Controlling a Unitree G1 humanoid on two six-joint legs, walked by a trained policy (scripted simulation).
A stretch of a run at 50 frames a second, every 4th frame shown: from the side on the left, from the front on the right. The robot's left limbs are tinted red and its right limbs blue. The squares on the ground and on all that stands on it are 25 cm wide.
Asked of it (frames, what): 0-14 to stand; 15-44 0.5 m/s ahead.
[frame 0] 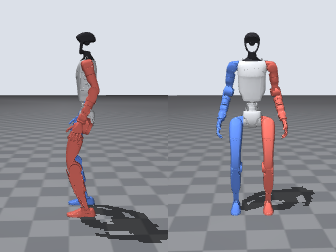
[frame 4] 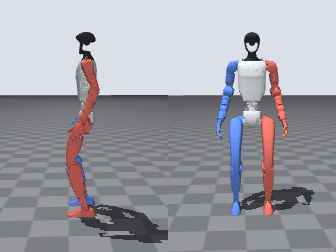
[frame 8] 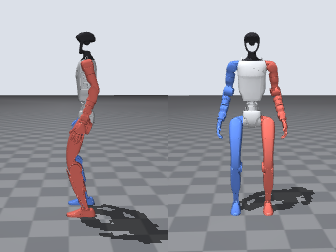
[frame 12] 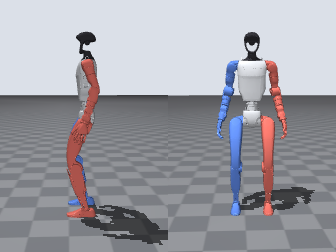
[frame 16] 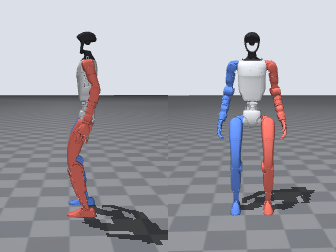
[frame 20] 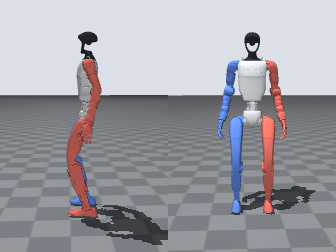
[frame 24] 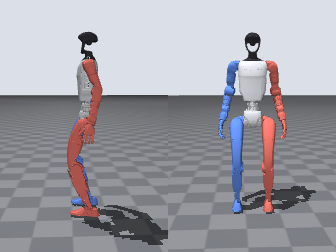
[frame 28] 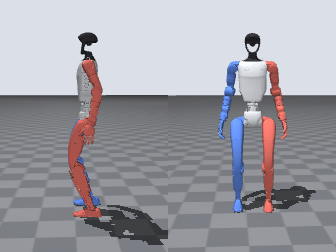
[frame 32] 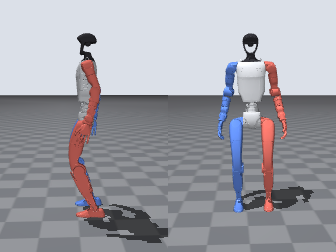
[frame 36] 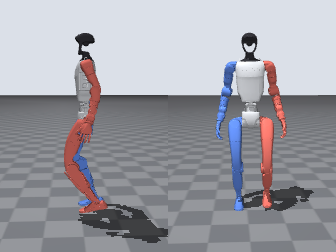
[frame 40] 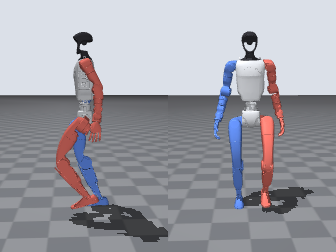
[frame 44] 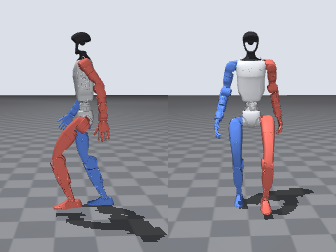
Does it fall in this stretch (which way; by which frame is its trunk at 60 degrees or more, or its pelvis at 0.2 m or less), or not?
no
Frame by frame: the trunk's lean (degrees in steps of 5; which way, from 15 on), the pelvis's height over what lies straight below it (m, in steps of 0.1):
0: 0, 0.8
4: 0, 0.8
8: 0, 0.8
12: 0, 0.8
16: 0, 0.8
20: 0, 0.8
24: 0, 0.8
28: 0, 0.8
32: 0, 0.8
36: 0, 0.8
40: 0, 0.8
44: 5, 0.8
